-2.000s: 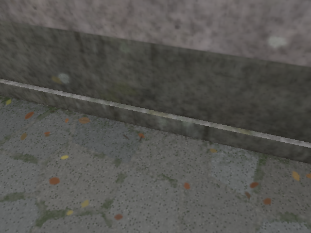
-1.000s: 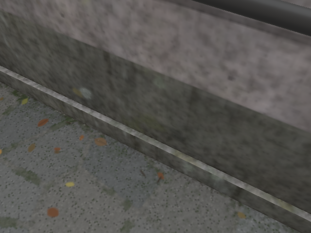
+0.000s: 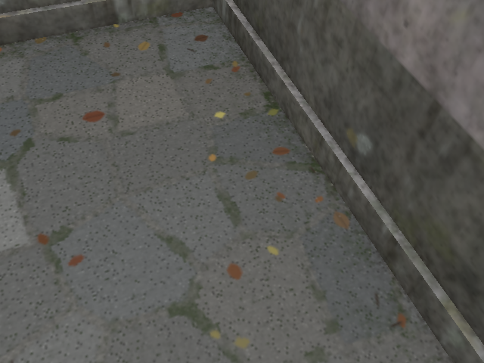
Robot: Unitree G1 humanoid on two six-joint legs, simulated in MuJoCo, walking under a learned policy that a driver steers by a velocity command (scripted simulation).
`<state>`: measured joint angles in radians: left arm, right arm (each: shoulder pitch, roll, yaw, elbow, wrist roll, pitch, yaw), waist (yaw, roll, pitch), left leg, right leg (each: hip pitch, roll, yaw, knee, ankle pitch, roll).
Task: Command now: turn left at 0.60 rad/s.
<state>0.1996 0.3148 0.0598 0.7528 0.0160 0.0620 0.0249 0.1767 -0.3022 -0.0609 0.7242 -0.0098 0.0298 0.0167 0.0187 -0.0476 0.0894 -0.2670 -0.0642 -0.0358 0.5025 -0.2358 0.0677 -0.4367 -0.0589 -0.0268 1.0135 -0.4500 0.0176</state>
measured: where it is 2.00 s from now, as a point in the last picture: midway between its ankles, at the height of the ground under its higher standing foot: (71, 281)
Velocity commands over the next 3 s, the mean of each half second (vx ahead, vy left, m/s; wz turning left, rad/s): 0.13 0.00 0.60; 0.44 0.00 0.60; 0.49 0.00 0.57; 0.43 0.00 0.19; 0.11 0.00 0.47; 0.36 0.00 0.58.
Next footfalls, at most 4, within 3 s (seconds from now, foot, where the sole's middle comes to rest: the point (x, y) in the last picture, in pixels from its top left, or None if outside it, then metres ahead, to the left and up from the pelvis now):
0.40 right None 0.10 -0.11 -0.77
0.88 left None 0.30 0.21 -0.77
1.42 right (125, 275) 0.67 0.33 -0.77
1.90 left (8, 278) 0.65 0.65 -0.77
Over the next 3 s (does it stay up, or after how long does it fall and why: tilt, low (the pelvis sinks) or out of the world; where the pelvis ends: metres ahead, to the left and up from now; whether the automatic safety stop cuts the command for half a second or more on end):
stays up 0.68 0.69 -0.01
